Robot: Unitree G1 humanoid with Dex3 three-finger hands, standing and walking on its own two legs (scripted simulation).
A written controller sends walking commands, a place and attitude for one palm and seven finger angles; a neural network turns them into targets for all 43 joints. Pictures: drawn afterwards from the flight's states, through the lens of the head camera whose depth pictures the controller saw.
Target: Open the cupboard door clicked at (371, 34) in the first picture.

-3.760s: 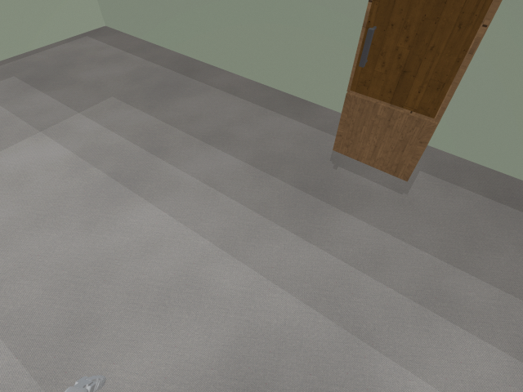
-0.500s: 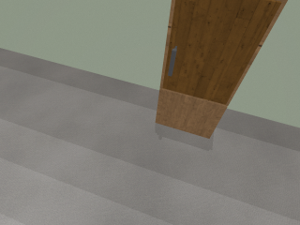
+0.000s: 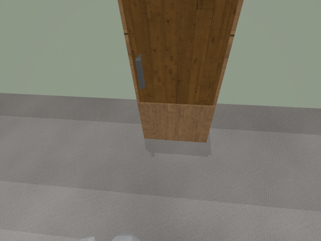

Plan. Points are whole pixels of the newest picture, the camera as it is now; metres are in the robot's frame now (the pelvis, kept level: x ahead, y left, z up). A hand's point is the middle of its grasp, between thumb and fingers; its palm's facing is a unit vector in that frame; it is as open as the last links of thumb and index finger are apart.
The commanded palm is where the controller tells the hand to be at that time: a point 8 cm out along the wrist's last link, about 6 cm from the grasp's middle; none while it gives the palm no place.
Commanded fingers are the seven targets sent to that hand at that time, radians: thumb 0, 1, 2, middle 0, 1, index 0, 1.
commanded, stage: take the last steps up to it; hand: left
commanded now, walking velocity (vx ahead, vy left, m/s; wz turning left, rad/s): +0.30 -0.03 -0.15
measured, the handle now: (141, 71) +0.85 +0.13 -0.10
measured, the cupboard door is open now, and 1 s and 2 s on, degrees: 0 0 0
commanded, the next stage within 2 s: come to a stop and stand still in 0.96 s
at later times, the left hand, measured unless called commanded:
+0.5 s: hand out of the picture +0.10 +0.21 -0.17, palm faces -0.05 -0.99 -0.15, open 7.4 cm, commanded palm none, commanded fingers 0.00 0.90 0.90 -0.20 -0.30 -0.20 -0.30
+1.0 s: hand (126, 202) +0.26 +0.13 -0.17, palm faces -0.02 -0.98 -0.18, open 7.2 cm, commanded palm none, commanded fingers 0.00 0.90 0.90 -0.20 -0.30 -0.20 -0.30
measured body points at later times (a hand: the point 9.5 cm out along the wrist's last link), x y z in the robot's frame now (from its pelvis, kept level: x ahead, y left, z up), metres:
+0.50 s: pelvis +0.07 +0.03 +0.01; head +0.09 +0.05 +0.46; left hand +0.11 +0.26 -0.15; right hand -0.02 -0.18 -0.13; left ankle +0.01 +0.14 -0.73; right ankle +0.10 -0.13 -0.67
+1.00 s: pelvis +0.24 -0.04 +0.01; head +0.25 -0.04 +0.46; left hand +0.26 +0.18 -0.15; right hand +0.28 -0.28 -0.14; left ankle +0.32 +0.08 -0.70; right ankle +0.18 -0.13 -0.73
